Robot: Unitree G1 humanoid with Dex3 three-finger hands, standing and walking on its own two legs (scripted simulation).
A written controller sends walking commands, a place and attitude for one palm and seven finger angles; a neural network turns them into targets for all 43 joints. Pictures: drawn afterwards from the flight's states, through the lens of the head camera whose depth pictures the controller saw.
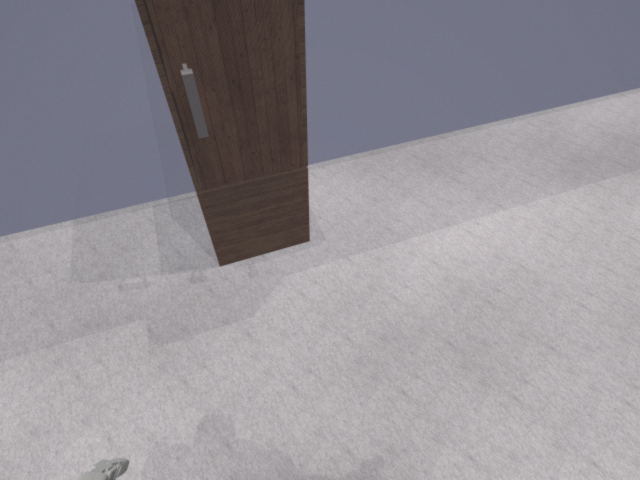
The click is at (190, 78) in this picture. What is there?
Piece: cupboard door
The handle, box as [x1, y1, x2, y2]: [180, 63, 208, 138]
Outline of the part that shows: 184,63 182,64 183,69 180,71 199,138 208,136 191,68 188,69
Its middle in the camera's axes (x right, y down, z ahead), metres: -0.32 -0.34 +0.97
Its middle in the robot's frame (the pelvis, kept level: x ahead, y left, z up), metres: +0.94 +0.37 -0.04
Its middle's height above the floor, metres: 0.73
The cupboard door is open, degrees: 0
